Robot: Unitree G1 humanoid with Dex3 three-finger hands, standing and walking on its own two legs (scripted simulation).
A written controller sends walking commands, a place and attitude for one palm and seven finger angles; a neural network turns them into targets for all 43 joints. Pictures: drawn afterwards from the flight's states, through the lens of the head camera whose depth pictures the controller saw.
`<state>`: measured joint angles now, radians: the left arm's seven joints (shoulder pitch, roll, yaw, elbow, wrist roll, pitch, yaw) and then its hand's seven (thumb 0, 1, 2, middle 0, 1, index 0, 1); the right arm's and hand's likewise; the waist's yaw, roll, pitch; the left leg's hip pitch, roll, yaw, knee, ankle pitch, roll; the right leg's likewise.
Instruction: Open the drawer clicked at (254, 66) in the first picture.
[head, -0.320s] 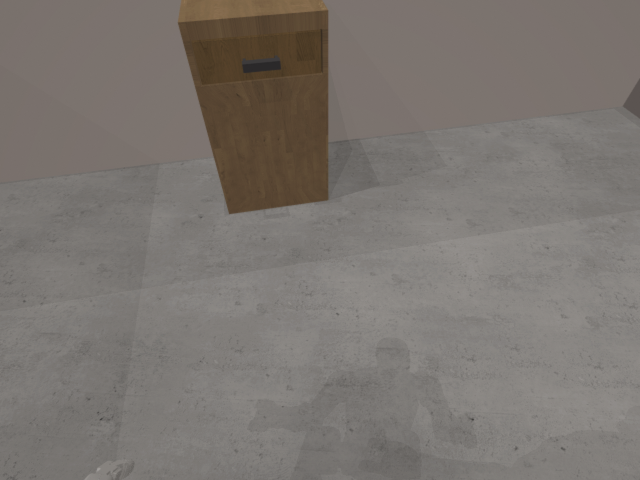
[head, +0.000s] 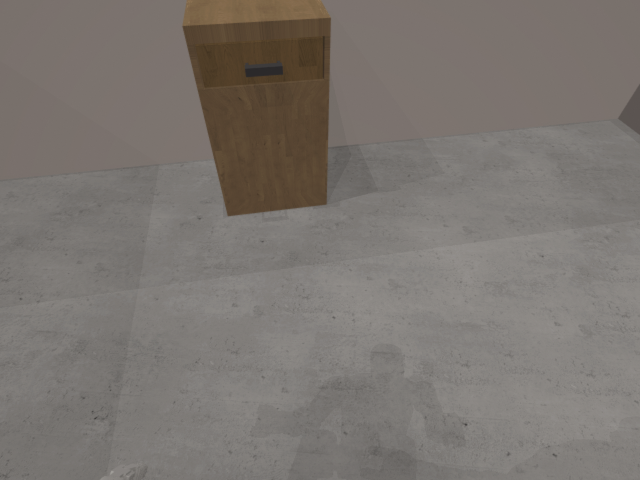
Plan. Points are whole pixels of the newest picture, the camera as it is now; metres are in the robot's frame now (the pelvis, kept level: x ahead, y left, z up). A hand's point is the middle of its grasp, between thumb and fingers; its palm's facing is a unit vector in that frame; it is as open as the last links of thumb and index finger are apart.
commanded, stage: stand and wait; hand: left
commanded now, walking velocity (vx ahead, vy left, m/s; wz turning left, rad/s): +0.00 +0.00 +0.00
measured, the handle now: (263, 67) +1.34 +0.28 -0.09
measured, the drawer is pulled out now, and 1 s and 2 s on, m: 0.00 0.00 0.00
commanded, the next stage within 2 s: look at it before walking up in 0.64 s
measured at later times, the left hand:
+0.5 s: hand out of the picture +0.06 +0.26 -0.15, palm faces -0.01 -0.94 -0.34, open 7.4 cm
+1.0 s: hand out of the picture +0.06 +0.26 -0.15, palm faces -0.02 -0.94 -0.34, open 7.4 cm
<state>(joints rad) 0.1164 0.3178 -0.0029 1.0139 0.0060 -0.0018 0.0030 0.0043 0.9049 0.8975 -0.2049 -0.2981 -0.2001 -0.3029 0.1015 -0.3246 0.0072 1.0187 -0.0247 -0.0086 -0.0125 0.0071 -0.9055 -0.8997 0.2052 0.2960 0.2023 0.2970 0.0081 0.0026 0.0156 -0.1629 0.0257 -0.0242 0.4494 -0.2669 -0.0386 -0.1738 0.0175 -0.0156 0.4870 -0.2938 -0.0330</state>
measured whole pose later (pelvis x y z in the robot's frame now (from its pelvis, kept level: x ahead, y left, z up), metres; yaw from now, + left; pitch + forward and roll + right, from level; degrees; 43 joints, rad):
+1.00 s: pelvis -0.02 +0.01 +0.01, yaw +0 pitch -2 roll +0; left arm 0.14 0.34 0.00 1.09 0.01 -0.01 0.00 0.00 0.91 0.90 -0.20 -0.30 -0.20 -0.30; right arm 0.12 -0.34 0.01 1.11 -0.01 -0.01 0.00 0.01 -0.91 -0.90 0.20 0.30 0.20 0.30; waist 0.01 0.00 0.03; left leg -0.14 0.02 -0.01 0.37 -0.20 -0.02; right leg -0.15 0.01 0.00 0.39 -0.22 -0.01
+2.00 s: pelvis +0.16 -0.04 -0.03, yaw -10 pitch -2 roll +0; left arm 0.15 0.22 0.07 1.00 0.02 -0.07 -0.01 0.01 0.93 0.90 -0.20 -0.30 -0.19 -0.30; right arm 0.51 -0.13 -0.02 1.24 -0.01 -0.03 -0.01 0.01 -0.91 -0.90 0.20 0.30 0.20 0.30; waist -0.02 0.02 0.12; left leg -0.13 0.13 0.09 1.01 -0.51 -0.01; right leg -0.43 -0.03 -0.16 0.72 -0.26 -0.09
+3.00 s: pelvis +0.55 -0.14 -0.02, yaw -16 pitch -2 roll +0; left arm 0.09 0.14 0.04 1.00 0.02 -0.07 0.01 0.00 0.91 0.90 -0.20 -0.30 -0.19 -0.30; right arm 0.40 -0.12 -0.04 1.17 -0.01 0.00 -0.02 0.01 -0.91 -0.90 0.20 0.30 0.20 0.30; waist -0.06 0.04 0.09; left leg -0.33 0.10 0.07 1.17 -0.50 -0.03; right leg -0.36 -0.06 -0.20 0.62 -0.23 -0.06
